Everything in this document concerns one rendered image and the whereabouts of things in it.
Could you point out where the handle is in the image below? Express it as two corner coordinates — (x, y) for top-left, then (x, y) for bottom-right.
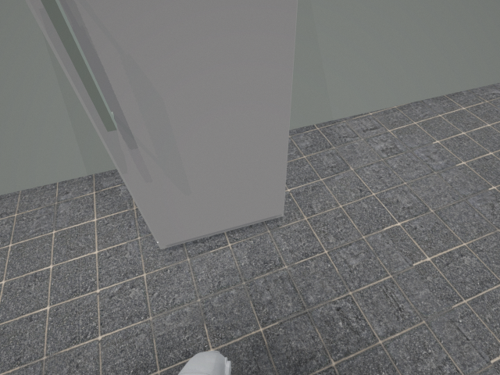
(41, 0), (117, 132)

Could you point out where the fridge door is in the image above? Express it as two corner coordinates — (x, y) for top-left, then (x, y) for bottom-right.
(30, 0), (297, 247)

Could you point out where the robot left thigh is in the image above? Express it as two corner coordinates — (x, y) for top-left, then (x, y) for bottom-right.
(178, 352), (231, 375)

